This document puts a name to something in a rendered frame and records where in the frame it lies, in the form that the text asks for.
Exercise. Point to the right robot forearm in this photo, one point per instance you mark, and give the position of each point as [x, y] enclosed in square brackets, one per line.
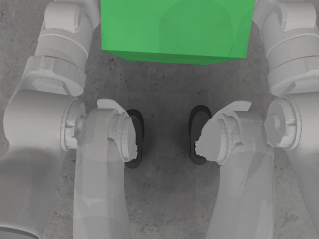
[290, 36]

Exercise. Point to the left robot shin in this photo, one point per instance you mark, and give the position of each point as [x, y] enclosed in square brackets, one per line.
[111, 104]

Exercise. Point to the left robot upper arm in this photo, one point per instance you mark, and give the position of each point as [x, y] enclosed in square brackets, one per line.
[41, 127]

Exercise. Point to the right robot upper arm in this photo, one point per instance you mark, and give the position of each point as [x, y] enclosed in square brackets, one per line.
[292, 124]

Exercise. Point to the left robot forearm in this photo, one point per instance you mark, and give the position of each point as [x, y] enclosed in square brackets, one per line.
[62, 50]

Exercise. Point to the robot right foot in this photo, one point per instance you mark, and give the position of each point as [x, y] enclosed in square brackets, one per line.
[199, 117]

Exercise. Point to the carton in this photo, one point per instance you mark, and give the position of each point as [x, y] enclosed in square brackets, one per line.
[195, 32]

